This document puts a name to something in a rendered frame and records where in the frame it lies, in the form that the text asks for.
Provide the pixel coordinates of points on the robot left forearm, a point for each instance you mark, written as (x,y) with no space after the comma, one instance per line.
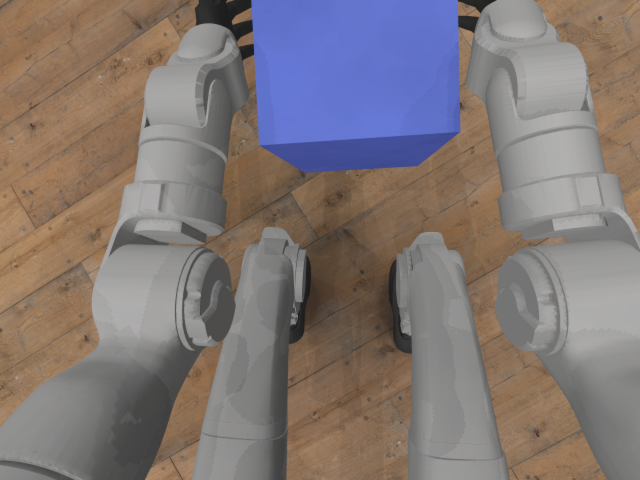
(189,106)

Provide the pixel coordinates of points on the robot right upper arm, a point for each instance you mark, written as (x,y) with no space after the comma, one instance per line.
(577,307)

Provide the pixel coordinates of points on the robot left hand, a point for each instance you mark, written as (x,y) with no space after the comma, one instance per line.
(222,13)

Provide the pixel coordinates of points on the robot left upper arm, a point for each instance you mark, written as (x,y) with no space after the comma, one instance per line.
(156,307)

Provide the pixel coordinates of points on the robot right hand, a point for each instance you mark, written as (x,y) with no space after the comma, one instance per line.
(469,22)

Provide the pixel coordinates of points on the robot thigh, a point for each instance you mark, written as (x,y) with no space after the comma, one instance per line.
(453,431)
(244,432)

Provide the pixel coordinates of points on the robot right thigh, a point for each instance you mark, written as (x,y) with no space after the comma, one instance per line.
(453,431)

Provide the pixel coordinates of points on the robot left thigh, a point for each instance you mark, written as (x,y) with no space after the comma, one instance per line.
(244,432)

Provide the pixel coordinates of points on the carton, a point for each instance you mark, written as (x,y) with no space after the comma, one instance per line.
(356,84)

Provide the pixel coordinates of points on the robot right forearm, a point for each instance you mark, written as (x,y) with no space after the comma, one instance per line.
(544,129)

